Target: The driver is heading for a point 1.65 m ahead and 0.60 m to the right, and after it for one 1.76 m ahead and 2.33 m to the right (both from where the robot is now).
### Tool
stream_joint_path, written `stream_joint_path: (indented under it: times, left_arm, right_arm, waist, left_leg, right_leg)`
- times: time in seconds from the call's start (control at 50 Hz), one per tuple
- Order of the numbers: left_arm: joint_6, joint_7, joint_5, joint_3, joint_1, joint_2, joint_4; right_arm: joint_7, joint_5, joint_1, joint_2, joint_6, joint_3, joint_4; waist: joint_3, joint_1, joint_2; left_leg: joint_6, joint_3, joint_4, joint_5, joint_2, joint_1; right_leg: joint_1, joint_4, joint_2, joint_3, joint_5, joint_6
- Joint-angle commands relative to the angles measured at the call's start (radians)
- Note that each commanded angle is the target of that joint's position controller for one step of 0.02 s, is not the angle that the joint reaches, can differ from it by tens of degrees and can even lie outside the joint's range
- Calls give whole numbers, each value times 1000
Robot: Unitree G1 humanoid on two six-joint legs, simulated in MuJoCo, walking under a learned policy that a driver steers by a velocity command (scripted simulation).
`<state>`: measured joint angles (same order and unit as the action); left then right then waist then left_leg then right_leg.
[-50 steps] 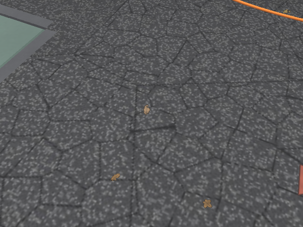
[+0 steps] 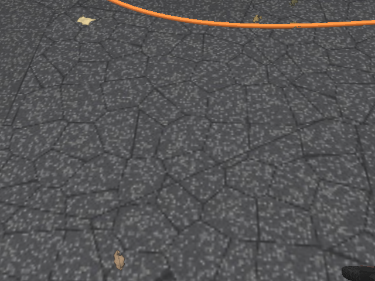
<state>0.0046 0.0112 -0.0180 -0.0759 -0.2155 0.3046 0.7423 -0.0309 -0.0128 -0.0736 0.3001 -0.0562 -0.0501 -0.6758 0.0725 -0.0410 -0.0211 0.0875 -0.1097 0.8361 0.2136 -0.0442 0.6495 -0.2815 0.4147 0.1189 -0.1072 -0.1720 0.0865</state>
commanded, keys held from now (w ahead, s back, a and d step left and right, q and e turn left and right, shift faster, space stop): e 0.88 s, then no key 0.12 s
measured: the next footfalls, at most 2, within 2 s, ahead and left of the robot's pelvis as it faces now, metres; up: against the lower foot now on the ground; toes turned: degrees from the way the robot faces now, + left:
left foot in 0.16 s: +0.20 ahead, +0.14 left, +0.00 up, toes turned -12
right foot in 0.56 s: +0.08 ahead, -0.11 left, +0.00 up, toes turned -22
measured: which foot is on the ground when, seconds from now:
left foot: up 0.00-0.14, down 0.16-0.56, up 0.58-1.00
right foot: down 0.00-0.16, up 0.18-0.54, down 0.56-1.00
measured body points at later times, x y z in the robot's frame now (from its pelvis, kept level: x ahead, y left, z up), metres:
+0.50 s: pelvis +0.08 +0.03 -0.01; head +0.12 +0.01 +0.44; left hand +0.32 +0.24 -0.10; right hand +0.14 -0.29 -0.11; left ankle +0.17 +0.15 -0.74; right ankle +0.05 -0.10 -0.71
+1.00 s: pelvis +0.09 +0.01 -0.01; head +0.11 -0.02 +0.44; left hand +0.39 +0.15 -0.09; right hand +0.08 -0.32 -0.10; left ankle +0.17 +0.11 -0.73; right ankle +0.05 -0.09 -0.74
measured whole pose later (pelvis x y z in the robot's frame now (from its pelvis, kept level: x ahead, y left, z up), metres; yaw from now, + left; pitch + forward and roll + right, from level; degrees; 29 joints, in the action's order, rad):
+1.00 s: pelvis +0.09 +0.01 -0.01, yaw -35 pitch +2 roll +1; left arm -0.05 0.02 -0.01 -0.07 -0.16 0.31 0.62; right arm 0.00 0.01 -0.11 0.29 -0.01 -0.08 -0.70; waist 0.03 -0.02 0.01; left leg 0.06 -0.06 0.60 0.31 0.03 0.33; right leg -0.31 0.54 0.10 -0.21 -0.24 0.03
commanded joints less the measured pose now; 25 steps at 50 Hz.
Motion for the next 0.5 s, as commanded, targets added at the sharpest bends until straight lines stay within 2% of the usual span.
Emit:
stream_joint_path:
  times: [0.02,0.06,0.1,0.12,0.14,0.16,0.18,0.2,0.22,0.24,0.26,0.3,0.32,0.38,0.46,0.5]
  left_arm:
    - [-15,22,-7,-43,22,162,-72]
    - [-26,24,-4,-41,18,157,-77]
    - [-31,24,-3,-38,34,149,-90]
    - [-31,25,-4,-35,59,143,-100]
    - [-30,25,-3,-29,73,126,-111]
    - [-25,23,15,-11,42,71,-128]
    - [-21,22,10,-5,-75,46,-134]
    - [-18,17,14,-24,-114,141,-113]
    - [-27,16,1,-44,-75,193,-97]
    - [-43,21,-4,-49,-49,186,-89]
    - [-56,24,-4,-48,-29,173,-96]
    - [-69,19,-10,-33,-12,114,-114]
    - [-68,18,-10,-27,-1,94,-124]
    - [-65,10,-3,-19,35,77,-153]
    - [-68,-9,0,-24,39,93,-169]
    - [-71,-20,1,-31,17,99,-168]
  right_arm:
    - [6,8,-31,67,3,-17,46]
    - [13,10,1,80,1,-21,59]
    - [19,9,-11,99,-8,-32,61]
    - [20,9,-37,103,-15,-37,56]
    - [17,3,-69,117,-24,-43,50]
    - [6,-15,-103,183,-25,-56,57]
    - [2,-45,-106,217,-6,-63,51]
    - [3,-22,-131,164,3,-57,51]
    - [1,-13,-112,111,7,-42,65]
    - [0,-10,-83,93,15,-37,69]
    - [-3,-2,-54,87,24,-34,73]
    - [-8,-11,-35,104,37,-39,69]
    - [-11,-14,-39,108,42,-42,65]
    - [-15,-9,-42,128,50,-54,59]
    - [-5,6,-32,159,57,-68,49]
    - [-1,19,-24,166,59,-71,42]
  waist:
    - [-208,23,115]
    - [-196,12,131]
    - [-185,26,154]
    - [-177,50,165]
    - [-179,72,159]
    - [-247,57,33]
    - [-278,-12,-237]
    - [-304,7,-230]
    - [-257,29,-138]
    - [-219,27,-81]
    - [-185,27,-76]
    - [-144,24,-108]
    - [-148,31,-130]
    - [-187,51,-156]
    - [-200,58,-171]
    - [-189,41,-166]
  left_leg:
    - [13,42,-117,-109,62,-183]
    - [6,23,-187,-76,77,-184]
    - [-15,5,-279,-48,84,-213]
    - [-33,10,-365,-99,81,-262]
    - [-63,2,-461,-239,41,-362]
    - [-137,-144,-449,-484,-153,-535]
    - [-338,-419,-447,-747,-364,-692]
    - [-407,-513,-454,-673,-420,-696]
    - [-374,-379,-438,-597,-356,-652]
    - [-328,-266,-439,-512,-287,-604]
    - [-305,-205,-456,-430,-253,-557]
    - [-289,-89,-500,-376,-192,-471]
    - [-296,-58,-509,-376,-186,-478]
    - [-319,-12,-512,-391,-221,-509]
    - [-312,32,-510,-321,-254,-494]
    - [-286,51,-482,-259,-261,-481]
  right_leg:
    - [40,-14,-208,-157,514,113]
    - [70,20,-217,-224,426,105]
    - [106,63,-221,-301,348,91]
    - [108,95,-204,-320,308,72]
    - [76,149,-167,-315,239,38]
    - [-19,322,-100,-233,13,-13]
    - [-242,519,47,-88,-522,-78]
    - [-309,719,-22,-58,-550,-123]
    - [-329,813,-53,-52,-473,-146]
    - [-339,845,-73,-32,-408,-165]
    - [-344,842,-92,-24,-360,-176]
    - [-291,765,-102,37,-292,-184]
    - [-279,716,-103,59,-281,-186]
    - [-220,569,-138,82,-258,-181]
    - [-105,391,-149,127,-209,-146]
    - [-47,273,-140,153,-156,-113]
